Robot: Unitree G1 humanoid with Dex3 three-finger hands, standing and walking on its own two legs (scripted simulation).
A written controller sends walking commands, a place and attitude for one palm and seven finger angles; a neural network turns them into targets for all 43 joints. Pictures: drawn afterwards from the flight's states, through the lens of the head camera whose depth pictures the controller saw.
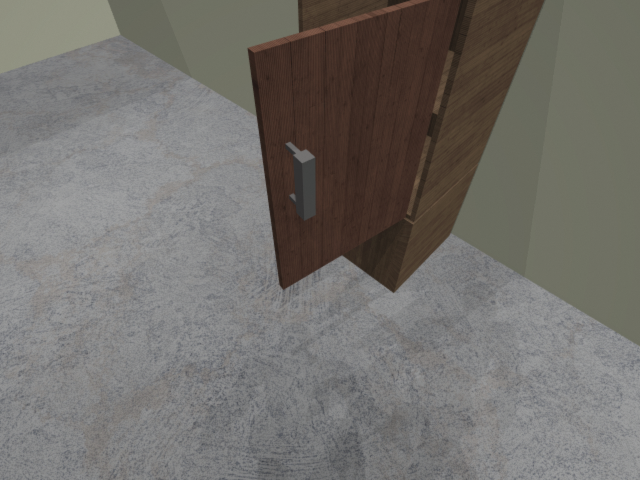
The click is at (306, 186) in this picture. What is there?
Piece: cupboard door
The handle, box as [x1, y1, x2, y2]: [285, 142, 315, 220]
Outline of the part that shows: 288,142 285,144 285,146 293,155 295,193 289,195 289,198 296,205 296,212 304,220 315,214 314,156 306,149 300,151 290,142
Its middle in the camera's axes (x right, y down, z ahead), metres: -0.04 -0.10 +0.70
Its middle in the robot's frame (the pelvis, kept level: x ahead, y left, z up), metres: +0.60 +0.07 +0.00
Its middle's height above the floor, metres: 0.79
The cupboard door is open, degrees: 80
